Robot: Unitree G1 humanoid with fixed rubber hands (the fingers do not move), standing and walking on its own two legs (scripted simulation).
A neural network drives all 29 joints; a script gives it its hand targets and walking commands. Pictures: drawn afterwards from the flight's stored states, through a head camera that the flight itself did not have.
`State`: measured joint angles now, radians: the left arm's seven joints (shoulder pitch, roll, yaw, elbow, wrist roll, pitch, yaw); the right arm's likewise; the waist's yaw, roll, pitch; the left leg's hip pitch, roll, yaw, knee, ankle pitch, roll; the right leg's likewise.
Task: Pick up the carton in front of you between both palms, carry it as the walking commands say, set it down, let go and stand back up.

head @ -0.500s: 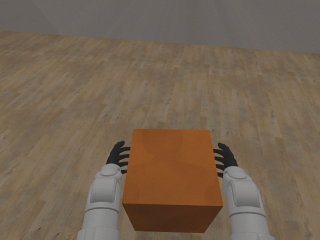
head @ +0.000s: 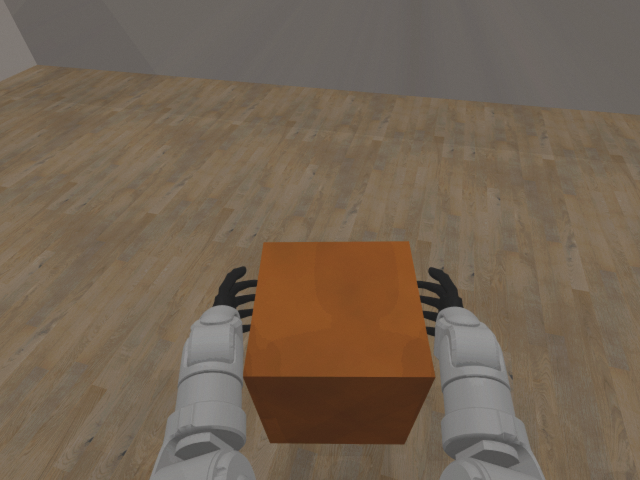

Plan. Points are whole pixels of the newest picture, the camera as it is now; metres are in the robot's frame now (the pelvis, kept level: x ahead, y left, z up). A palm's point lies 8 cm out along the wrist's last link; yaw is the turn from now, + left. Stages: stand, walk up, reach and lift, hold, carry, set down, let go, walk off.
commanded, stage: set down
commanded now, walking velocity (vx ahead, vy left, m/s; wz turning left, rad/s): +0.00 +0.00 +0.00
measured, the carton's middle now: (336, 346) +0.32 +0.00 -0.04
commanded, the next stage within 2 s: none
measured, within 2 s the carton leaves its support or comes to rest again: neither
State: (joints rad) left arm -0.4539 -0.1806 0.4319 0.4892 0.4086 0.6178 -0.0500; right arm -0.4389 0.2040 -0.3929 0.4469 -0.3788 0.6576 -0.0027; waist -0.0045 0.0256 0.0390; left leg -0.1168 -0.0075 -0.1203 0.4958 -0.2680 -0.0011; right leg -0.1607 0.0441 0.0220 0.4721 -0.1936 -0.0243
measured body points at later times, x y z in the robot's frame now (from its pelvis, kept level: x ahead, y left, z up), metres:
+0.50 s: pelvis -0.03 +0.03 -0.09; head +0.19 +0.00 +0.31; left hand +0.38 +0.14 -0.17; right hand +0.36 -0.16 -0.17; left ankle +0.02 +0.15 -0.74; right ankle +0.05 -0.10 -0.74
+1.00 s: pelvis -0.05 +0.02 -0.22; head +0.21 -0.02 +0.15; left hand +0.43 +0.11 -0.31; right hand +0.40 -0.19 -0.32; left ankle +0.02 +0.15 -0.74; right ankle +0.05 -0.10 -0.74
